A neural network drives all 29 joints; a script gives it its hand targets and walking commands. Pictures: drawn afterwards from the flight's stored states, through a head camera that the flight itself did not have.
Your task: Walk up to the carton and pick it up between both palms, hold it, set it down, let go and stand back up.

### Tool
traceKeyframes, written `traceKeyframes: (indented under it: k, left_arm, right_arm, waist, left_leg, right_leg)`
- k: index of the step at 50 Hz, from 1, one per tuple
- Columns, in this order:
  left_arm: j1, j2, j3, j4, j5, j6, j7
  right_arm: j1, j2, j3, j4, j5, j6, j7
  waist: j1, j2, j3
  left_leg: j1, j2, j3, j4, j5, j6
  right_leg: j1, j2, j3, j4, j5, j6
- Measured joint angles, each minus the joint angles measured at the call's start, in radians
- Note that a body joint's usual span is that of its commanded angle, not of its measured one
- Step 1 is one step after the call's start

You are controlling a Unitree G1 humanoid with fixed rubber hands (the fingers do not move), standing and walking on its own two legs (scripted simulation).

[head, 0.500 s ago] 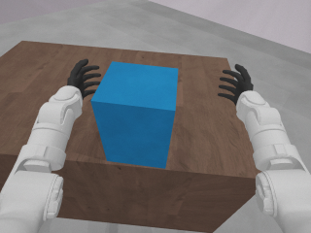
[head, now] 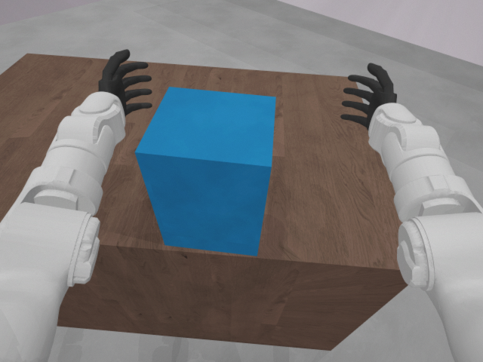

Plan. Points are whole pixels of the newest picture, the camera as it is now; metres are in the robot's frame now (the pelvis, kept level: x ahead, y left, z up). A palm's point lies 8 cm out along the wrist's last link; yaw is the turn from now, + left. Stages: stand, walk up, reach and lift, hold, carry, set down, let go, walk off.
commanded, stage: reach and lift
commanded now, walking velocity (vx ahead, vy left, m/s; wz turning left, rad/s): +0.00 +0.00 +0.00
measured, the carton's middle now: (216, 177) +0.46 +0.04 +0.06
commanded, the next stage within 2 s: none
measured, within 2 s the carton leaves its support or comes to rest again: neither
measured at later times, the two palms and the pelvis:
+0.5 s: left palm (139, 166) +0.46 +0.18 +0.08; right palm (345, 172) +0.45 -0.20 +0.08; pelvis +0.00 +0.00 -0.01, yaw -1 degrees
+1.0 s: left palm (156, 165) +0.46 +0.14 +0.09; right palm (317, 170) +0.45 -0.15 +0.08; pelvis +0.00 +0.00 +0.00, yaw +0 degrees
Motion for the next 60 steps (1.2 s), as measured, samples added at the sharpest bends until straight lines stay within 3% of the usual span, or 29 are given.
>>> traceKeyframes:
  k: [6,14,24,29,37,45,56,60]
  left_arm:
    - [0.095,-0.046,0.032,0.021,0.055,-0.113,-0.013]
    - [0.212,-0.112,0.043,0.002,0.082,-0.230,0.013]
    - [0.192,-0.140,0.032,0.173,0.094,-0.429,0.006]
    - [0.201,-0.153,0.029,0.170,0.092,-0.458,0.013]
    - [0.186,-0.179,0.098,0.172,0.165,-0.490,0.003]
    - [0.175,-0.227,0.167,0.140,0.262,-0.463,0.022]
    - [0.214,-0.359,0.467,0.013,0.604,-0.389,0.004]
    - [0.236,-0.378,0.509,-0.014,0.661,-0.372,-0.002]
  right_arm:
    - [0.109,0.046,-0.038,-0.021,-0.051,-0.083,0.005]
    - [0.227,0.092,-0.073,-0.030,-0.100,-0.211,0.018]
    - [0.220,0.109,-0.017,0.087,-0.074,-0.387,0.032]
    - [0.226,0.106,-0.018,0.094,-0.074,-0.416,0.037]
    - [0.230,0.141,-0.058,0.057,-0.132,-0.430,0.027]
    - [0.212,0.207,-0.165,0.048,-0.248,-0.413,0.001]
    - [0.270,0.389,-0.495,-0.107,-0.631,-0.386,-0.023]
    - [0.288,0.415,-0.542,-0.127,-0.688,-0.388,-0.014]
  waist:
    - [-0.006,-0.003,0.003]
    - [0.025,0.005,-0.029]
    - [0.032,0.004,-0.056]
    - [0.039,0.007,-0.077]
    - [0.038,0.008,-0.070]
    - [0.035,0.009,-0.047]
    - [0.024,-0.003,0.009]
    - [0.021,-0.008,0.021]
  left_leg:
    - [0.000,-0.004,-0.007,-0.016,0.007,0.000]
    - [-0.077,0.002,0.008,0.019,-0.009,0.002]
    - [-0.176,-0.001,0.023,0.059,-0.018,0.006]
    - [-0.221,0.001,0.025,0.068,-0.017,0.005]
    - [-0.223,-0.001,0.018,0.050,-0.002,0.004]
    - [-0.184,-0.007,0.002,0.013,0.018,0.001]
    - [-0.061,-0.012,-0.017,-0.084,0.053,-0.002]
    - [-0.016,-0.011,-0.018,-0.108,0.056,-0.003]
  right_leg:
    - [0.002,-0.004,-0.006,-0.015,0.003,0.000]
    - [-0.076,0.001,0.009,0.012,-0.002,0.003]
    - [-0.193,-0.002,0.024,0.080,-0.021,0.007]
    - [-0.235,0.000,0.027,0.080,-0.014,0.008]
    - [-0.232,-0.001,0.022,0.057,0.000,0.007]
    - [-0.188,-0.006,0.007,0.022,0.013,0.004]
    - [-0.063,-0.010,-0.011,-0.064,0.034,0.000]
    - [-0.021,-0.010,-0.011,-0.081,0.033,0.000]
